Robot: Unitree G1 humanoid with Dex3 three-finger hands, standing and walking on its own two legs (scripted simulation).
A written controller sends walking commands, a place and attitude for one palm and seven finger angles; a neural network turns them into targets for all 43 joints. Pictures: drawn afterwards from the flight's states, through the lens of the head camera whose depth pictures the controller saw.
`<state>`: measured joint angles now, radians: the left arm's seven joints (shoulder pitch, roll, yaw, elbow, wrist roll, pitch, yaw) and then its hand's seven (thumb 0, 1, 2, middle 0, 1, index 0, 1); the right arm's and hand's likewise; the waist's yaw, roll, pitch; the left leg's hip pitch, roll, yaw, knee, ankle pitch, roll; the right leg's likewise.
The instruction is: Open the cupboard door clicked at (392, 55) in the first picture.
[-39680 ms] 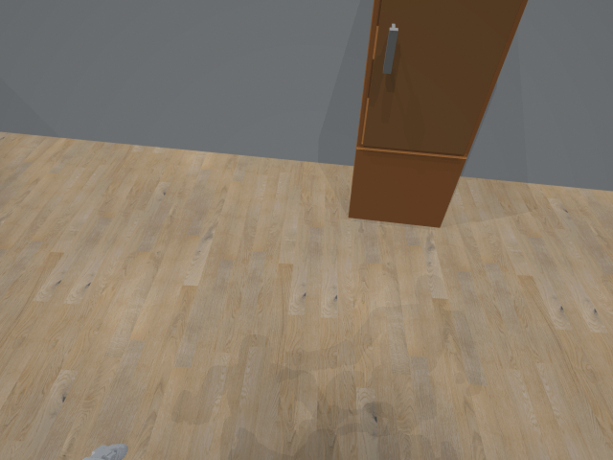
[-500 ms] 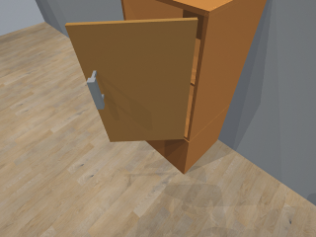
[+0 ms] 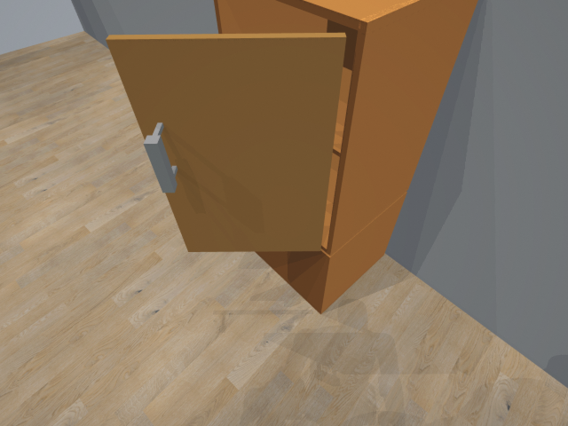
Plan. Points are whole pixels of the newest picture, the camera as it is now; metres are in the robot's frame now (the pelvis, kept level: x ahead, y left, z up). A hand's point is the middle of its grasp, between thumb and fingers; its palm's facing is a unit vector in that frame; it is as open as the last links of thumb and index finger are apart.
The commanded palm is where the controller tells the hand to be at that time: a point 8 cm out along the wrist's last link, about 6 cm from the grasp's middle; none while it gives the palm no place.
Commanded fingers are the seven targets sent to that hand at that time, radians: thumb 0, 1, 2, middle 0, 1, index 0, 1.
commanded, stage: shuffle to correct the standing spot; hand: left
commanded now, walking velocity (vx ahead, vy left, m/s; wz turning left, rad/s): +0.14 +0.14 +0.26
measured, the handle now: (164, 158) +0.58 +0.28 +0.03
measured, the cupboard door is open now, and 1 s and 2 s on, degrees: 47 47 47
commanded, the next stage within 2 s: come to a stop and stand still in 0.02 s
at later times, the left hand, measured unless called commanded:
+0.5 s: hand out of the picture +0.04 +0.22 -0.17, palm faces +0.07 -0.98 -0.21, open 7.4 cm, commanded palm none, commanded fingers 0.00 0.90 0.90 -0.20 -0.30 -0.20 -0.30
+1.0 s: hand out of the picture +0.07 +0.18 -0.16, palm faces +0.03 -0.97 -0.25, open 7.3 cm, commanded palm none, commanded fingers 0.00 0.90 0.90 -0.20 -0.30 -0.20 -0.30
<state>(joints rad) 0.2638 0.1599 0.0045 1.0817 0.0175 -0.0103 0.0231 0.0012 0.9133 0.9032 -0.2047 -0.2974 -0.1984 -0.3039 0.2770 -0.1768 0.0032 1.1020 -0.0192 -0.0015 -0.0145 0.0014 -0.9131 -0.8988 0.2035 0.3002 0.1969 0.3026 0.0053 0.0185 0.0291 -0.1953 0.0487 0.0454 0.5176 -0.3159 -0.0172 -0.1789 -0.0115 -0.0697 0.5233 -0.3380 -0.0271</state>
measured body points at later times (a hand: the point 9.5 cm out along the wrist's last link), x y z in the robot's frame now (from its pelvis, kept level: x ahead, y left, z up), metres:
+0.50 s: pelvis +0.02 +0.04 +0.00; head +0.05 +0.04 +0.45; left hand +0.04 +0.27 -0.15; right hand +0.09 -0.19 -0.15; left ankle +0.04 +0.13 -0.74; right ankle +0.01 -0.08 -0.72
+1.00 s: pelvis +0.03 -0.01 +0.00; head +0.03 -0.03 +0.45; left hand +0.07 +0.23 -0.14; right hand +0.02 -0.22 -0.17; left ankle +0.04 +0.13 -0.73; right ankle +0.02 -0.08 -0.74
